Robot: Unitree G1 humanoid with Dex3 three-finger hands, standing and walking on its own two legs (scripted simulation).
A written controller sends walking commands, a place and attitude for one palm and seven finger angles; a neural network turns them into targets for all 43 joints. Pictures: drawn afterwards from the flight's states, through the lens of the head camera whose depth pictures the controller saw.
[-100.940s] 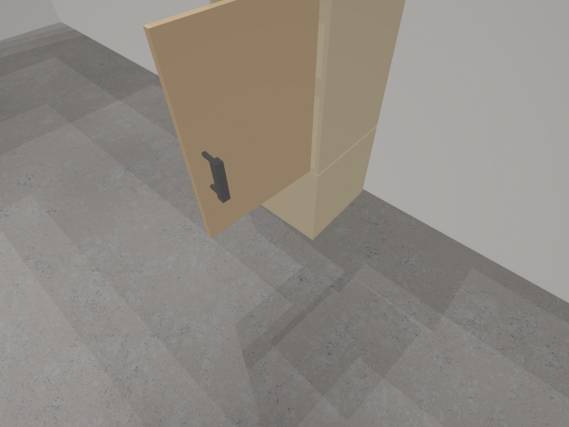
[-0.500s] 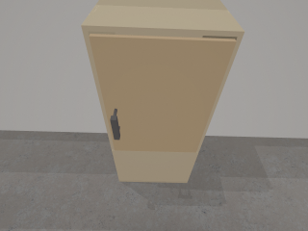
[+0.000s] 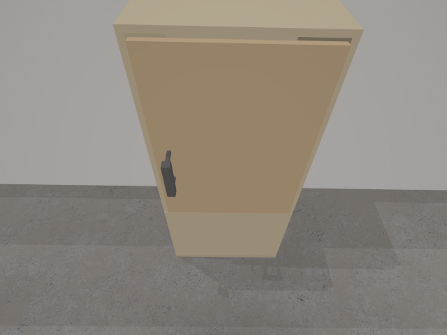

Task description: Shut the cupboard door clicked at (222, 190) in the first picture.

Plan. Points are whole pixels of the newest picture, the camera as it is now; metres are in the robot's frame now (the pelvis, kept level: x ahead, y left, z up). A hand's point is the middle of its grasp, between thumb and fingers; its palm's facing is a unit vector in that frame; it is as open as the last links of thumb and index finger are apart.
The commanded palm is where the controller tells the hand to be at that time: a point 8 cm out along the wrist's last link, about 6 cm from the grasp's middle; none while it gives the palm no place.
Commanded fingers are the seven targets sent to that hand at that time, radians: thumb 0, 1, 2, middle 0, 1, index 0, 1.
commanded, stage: look again from close up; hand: left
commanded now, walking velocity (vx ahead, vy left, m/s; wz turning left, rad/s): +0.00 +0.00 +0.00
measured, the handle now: (170, 173) +0.53 +0.17 -0.10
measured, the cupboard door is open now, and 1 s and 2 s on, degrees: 0 0 0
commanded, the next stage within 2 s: raise the hand and make a fist in 0.40 s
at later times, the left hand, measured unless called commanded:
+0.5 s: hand out of the picture +0.06 +0.18 -0.17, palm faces +0.00 -0.98 -0.19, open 7.4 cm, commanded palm +0.13 +0.23 -0.07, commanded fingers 0.00 0.90 0.90 -0.20 -0.30 -0.20 -0.30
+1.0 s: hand out of the picture +0.15 +0.17 -0.09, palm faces +0.14 -0.99 -0.02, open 5.8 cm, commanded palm +0.15 +0.21 -0.07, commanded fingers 0.00 0.90 0.90 -0.66 -0.80 -0.66 -0.80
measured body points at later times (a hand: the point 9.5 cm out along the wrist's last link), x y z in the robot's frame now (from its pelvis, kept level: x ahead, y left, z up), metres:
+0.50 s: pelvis +0.03 +0.00 +0.01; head +0.04 +0.01 +0.46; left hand +0.06 +0.23 -0.15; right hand +0.06 -0.23 -0.14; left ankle +0.05 +0.08 -0.73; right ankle +0.01 -0.13 -0.73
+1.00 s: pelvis -0.01 -0.05 -0.12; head +0.06 -0.02 +0.33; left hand +0.13 +0.22 -0.09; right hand +0.24 -0.28 -0.16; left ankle +0.05 +0.08 -0.73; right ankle +0.01 -0.13 -0.73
